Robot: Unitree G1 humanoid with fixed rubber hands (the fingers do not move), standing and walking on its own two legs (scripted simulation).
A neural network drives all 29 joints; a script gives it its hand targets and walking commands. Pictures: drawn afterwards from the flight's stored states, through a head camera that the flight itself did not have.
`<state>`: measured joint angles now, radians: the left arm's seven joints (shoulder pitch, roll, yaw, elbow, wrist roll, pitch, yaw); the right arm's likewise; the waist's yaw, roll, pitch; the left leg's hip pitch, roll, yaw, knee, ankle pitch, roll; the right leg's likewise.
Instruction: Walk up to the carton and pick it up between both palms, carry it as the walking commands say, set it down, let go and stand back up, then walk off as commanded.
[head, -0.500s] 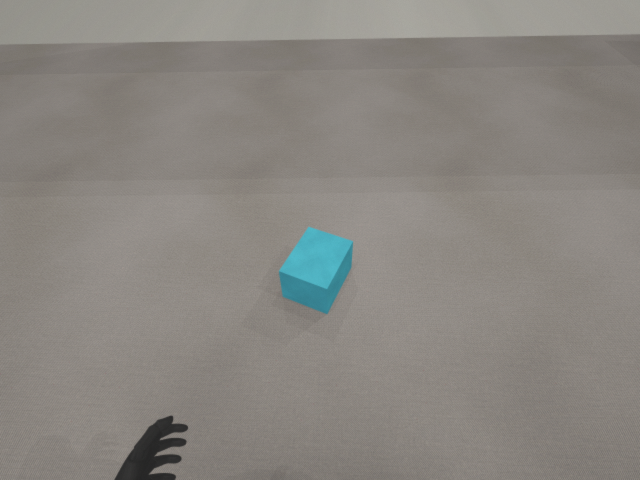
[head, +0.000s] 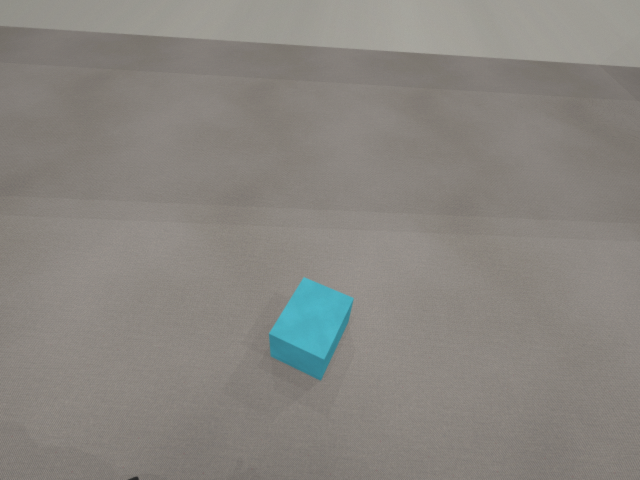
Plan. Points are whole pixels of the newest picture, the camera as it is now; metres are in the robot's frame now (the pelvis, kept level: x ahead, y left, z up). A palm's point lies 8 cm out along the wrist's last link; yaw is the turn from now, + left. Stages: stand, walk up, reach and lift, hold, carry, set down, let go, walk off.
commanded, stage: walk up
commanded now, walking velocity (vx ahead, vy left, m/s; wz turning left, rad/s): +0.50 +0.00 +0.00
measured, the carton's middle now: (312, 327) +0.70 +0.02 -0.69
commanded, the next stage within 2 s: none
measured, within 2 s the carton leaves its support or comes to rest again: neither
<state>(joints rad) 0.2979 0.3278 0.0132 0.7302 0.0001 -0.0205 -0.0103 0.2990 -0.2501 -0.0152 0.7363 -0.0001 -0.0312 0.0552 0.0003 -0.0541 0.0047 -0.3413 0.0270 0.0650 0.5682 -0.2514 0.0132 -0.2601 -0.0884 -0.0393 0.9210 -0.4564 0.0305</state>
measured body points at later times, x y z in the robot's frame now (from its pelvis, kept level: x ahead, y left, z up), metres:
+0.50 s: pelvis +0.23 -0.04 +0.00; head +0.25 -0.07 +0.45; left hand +0.30 +0.23 -0.10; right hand +0.31 -0.29 -0.14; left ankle +0.14 +0.10 -0.65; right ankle +0.30 -0.14 -0.73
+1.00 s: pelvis +0.29 +0.01 +0.00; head +0.30 +0.01 +0.45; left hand +0.39 +0.27 -0.12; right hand +0.40 -0.25 -0.11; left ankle +0.33 +0.12 -0.73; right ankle +0.26 -0.11 -0.70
